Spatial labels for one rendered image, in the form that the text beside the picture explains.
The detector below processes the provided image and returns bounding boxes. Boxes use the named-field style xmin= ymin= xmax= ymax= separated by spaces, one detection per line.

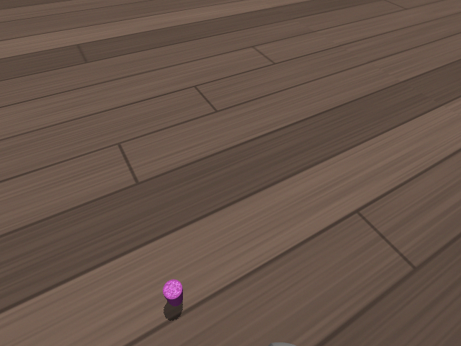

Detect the cup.
xmin=163 ymin=280 xmax=183 ymax=306

